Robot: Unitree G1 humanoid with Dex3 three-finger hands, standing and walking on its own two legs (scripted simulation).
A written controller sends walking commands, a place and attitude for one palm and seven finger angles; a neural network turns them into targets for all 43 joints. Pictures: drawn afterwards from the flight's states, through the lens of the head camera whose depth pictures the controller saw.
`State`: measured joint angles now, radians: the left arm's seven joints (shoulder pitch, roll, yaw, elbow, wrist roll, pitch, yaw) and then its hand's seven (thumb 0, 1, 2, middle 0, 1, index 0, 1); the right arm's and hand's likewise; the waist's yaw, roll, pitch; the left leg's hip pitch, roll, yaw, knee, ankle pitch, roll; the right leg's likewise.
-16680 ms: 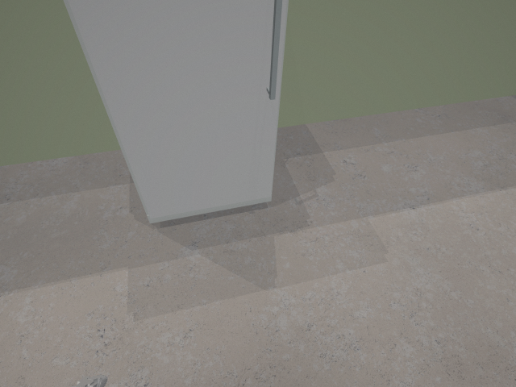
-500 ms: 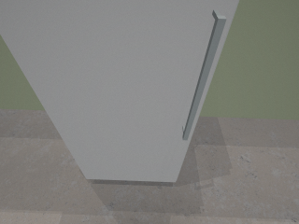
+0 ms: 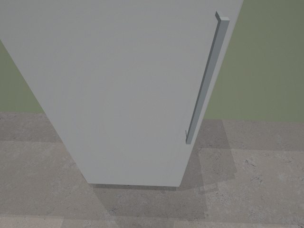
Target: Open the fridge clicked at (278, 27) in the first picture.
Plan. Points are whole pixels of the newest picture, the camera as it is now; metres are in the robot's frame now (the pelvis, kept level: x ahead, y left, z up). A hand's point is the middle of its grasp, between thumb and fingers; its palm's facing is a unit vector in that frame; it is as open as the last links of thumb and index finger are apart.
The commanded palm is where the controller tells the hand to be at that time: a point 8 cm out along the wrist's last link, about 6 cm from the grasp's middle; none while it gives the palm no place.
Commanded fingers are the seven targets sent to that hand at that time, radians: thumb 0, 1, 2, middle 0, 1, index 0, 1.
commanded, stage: raise the hand to about handle height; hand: right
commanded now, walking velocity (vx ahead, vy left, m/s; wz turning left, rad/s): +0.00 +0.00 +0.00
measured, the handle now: (199, 94) +0.46 -0.11 +0.11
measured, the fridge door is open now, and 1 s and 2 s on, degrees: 0 0 0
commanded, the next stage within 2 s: none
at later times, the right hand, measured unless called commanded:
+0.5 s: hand out of the picture +0.15 -0.23 -0.04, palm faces +0.06 +1.00 +0.00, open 8.6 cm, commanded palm +0.14 -0.28 -0.02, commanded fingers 0.00 -0.39 -0.68 0.24 0.63 0.24 0.63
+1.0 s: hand (270, 196) +0.21 -0.26 +0.04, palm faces +0.03 +1.00 -0.07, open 11.6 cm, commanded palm +0.18 -0.31 +0.06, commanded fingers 0.00 0.20 -0.43 0.28 1.00 0.28 1.00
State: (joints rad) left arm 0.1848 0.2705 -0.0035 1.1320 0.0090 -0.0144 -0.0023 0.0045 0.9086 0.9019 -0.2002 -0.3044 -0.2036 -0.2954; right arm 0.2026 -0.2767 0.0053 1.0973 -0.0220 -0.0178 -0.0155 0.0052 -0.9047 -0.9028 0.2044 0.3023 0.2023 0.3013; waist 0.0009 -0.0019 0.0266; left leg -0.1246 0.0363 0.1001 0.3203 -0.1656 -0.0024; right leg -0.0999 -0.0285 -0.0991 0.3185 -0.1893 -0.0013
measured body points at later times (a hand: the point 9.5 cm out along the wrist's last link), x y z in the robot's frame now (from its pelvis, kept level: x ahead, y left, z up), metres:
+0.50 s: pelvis -0.02 +0.01 -0.07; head +0.02 -0.01 +0.38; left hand +0.19 +0.25 -0.11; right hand +0.14 -0.29 -0.04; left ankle +0.01 +0.12 -0.75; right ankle -0.01 -0.11 -0.75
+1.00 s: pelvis -0.01 -0.01 -0.04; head +0.01 -0.01 +0.41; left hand +0.16 +0.23 -0.11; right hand +0.20 -0.31 +0.05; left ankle +0.01 +0.12 -0.75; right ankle -0.01 -0.11 -0.75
